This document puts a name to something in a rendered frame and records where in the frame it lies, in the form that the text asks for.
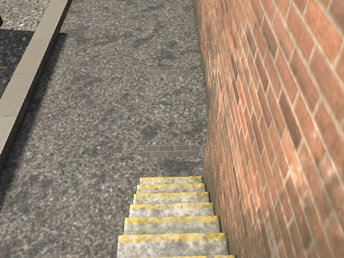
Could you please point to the stairs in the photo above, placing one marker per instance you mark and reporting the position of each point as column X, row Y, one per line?
column 173, row 217

